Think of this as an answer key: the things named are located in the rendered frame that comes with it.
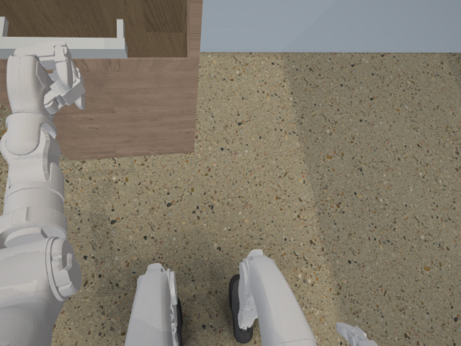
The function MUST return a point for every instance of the left robot upper arm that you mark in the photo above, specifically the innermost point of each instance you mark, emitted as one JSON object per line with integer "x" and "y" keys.
{"x": 35, "y": 280}

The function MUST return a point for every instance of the drawer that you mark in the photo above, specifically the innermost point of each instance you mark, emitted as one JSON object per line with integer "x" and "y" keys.
{"x": 153, "y": 28}

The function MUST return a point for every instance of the left robot hand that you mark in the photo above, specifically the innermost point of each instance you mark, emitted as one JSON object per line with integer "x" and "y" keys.
{"x": 28, "y": 83}

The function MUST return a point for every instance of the left robot thigh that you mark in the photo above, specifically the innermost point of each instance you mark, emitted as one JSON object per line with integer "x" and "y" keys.
{"x": 150, "y": 319}

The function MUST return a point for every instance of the cabinet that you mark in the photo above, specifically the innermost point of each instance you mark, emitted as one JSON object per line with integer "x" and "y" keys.
{"x": 134, "y": 106}

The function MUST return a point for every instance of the right robot foot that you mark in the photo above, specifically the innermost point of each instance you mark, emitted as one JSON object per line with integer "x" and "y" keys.
{"x": 242, "y": 335}

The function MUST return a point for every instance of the handle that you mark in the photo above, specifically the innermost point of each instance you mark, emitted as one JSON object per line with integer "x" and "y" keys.
{"x": 79, "y": 47}

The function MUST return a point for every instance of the robot left forearm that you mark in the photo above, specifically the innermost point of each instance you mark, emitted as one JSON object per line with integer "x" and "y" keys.
{"x": 34, "y": 196}

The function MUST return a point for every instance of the right robot hand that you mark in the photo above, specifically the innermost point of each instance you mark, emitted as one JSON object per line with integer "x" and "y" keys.
{"x": 354, "y": 335}

